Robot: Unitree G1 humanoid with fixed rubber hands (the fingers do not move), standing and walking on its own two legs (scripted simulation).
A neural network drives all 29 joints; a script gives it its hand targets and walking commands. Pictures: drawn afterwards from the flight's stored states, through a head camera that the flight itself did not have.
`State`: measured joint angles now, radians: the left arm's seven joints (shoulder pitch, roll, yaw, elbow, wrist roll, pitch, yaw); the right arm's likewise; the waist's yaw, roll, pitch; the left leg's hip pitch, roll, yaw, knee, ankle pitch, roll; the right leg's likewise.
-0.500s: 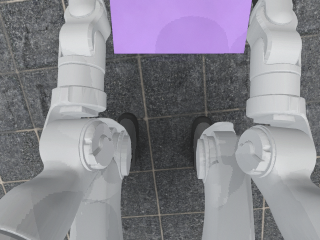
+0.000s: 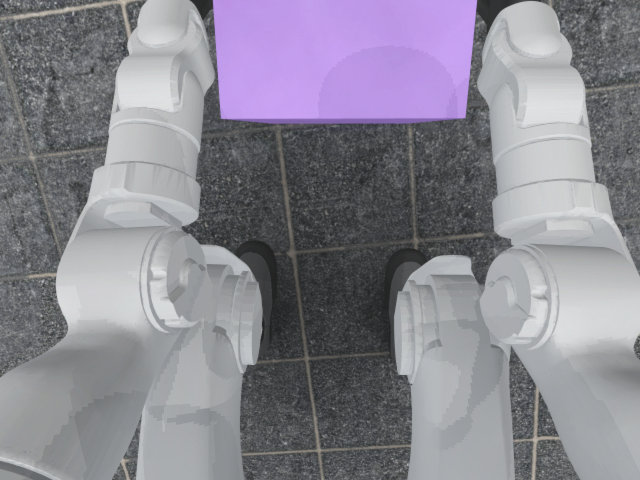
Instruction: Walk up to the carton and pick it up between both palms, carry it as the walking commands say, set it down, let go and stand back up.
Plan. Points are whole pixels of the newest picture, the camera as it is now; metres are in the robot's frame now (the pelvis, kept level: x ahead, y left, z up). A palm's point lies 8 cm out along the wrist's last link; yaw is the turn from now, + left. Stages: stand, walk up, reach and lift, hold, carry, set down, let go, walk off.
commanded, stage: set down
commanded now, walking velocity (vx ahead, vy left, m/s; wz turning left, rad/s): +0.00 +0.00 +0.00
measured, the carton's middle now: (341, 17) +0.55 -0.01 -0.24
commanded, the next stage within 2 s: none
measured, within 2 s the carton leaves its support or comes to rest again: rests again in 0.72 s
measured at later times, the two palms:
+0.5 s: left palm (177, 13) +0.54 +0.14 -0.19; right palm (491, 12) +0.53 -0.15 -0.20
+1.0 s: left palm (179, 11) +0.54 +0.15 -0.20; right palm (487, 14) +0.54 -0.15 -0.21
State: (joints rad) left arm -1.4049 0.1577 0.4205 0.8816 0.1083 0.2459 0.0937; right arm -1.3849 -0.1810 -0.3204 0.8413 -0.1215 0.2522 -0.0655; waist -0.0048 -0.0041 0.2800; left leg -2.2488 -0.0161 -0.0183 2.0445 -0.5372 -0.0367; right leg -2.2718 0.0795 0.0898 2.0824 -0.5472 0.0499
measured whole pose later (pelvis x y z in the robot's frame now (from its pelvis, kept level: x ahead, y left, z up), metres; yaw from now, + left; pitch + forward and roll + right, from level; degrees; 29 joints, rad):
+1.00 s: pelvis +0.01 +0.01 -0.01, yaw +1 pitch +44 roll +2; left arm -1.42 0.17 0.41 0.98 0.11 0.20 0.07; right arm -1.38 -0.22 -0.32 0.97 -0.12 0.19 -0.04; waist -0.01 0.00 0.24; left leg -2.32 -0.05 -0.02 2.09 -0.55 -0.04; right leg -2.31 0.05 0.09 2.13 -0.59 0.05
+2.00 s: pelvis +0.00 +0.01 -0.01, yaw +0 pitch +39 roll +2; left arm -1.41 0.30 0.19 1.08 -0.13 0.04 0.13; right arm -1.38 -0.38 -0.15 1.03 0.13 0.02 -0.10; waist -0.01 0.00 0.38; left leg -2.25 -0.05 -0.02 2.11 -0.55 -0.04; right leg -2.24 0.05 0.09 2.15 -0.59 0.06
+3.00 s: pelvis +0.00 +0.01 +0.17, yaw +0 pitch +22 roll +2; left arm -1.26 0.33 0.14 0.69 -0.20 0.34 0.19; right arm -1.33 -0.40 -0.12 0.72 0.19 0.34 -0.11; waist -0.01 0.01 0.52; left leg -1.47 -0.05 -0.02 1.57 -0.48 -0.04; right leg -1.47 0.01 0.09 1.61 -0.52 0.05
